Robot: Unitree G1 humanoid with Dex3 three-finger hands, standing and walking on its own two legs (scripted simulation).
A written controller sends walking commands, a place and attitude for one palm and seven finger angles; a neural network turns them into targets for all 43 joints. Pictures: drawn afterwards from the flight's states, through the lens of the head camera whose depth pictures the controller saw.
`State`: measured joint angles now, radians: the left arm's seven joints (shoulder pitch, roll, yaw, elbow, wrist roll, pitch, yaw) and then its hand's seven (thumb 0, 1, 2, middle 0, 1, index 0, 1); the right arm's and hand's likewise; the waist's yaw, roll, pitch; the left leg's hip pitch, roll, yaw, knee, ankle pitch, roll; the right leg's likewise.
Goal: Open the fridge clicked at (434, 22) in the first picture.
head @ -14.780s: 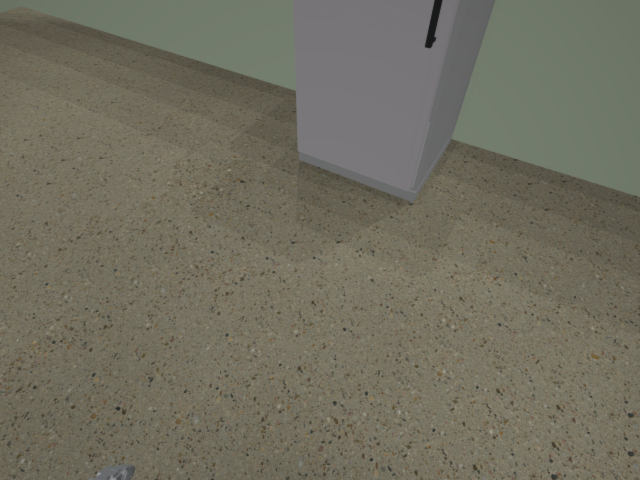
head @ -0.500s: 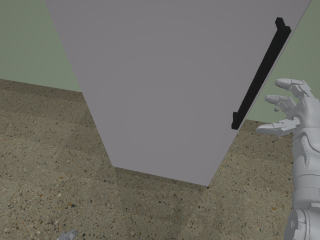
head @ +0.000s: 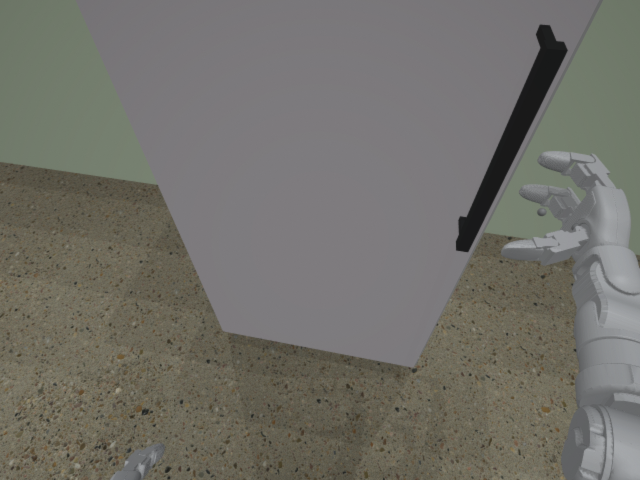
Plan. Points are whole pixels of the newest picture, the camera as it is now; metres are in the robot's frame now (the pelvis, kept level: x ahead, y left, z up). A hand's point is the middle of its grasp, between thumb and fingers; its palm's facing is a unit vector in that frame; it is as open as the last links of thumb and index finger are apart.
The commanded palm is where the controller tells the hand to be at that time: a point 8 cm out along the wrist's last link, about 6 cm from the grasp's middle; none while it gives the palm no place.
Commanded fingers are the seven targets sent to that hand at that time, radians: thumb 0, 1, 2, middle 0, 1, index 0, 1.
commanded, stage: move the hooked fingers beside the handle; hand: right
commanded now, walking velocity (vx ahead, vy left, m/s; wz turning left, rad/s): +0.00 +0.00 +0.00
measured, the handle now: (495, 160) +0.50 -0.17 +0.14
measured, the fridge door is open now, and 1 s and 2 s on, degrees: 0 0 0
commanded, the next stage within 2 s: feel for the door with the fingertips in 0.08 s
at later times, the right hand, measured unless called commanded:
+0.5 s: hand (519, 208) +0.43 -0.19 +0.13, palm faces +0.07 +1.00 +0.02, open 14.0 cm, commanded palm +0.40 -0.24 +0.13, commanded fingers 0.00 0.50 -0.30 0.30 1.20 0.30 1.20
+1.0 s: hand (518, 196) +0.45 -0.19 +0.13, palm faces +0.10 +1.00 +0.01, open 14.0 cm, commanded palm +0.42 -0.24 +0.13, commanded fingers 0.00 0.50 -0.30 0.30 1.20 0.30 1.20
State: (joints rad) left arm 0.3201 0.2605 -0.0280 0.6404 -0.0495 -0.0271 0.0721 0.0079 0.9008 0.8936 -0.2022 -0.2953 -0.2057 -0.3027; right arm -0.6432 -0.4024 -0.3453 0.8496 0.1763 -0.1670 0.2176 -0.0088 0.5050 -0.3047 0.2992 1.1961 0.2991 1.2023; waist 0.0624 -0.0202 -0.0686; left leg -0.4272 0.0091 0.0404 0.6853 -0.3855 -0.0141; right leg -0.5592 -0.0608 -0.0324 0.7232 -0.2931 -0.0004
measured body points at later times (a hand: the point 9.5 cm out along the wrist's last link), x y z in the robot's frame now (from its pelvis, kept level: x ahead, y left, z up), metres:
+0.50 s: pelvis +0.00 +0.00 +0.00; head +0.04 +0.00 +0.45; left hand +0.09 +0.27 -0.11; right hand +0.42 -0.25 +0.13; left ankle -0.03 +0.13 -0.72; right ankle +0.04 -0.12 -0.72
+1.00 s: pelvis +0.00 +0.01 +0.00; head +0.05 +0.01 +0.45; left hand +0.07 +0.28 -0.12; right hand +0.44 -0.25 +0.13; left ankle -0.03 +0.13 -0.72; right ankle +0.04 -0.12 -0.72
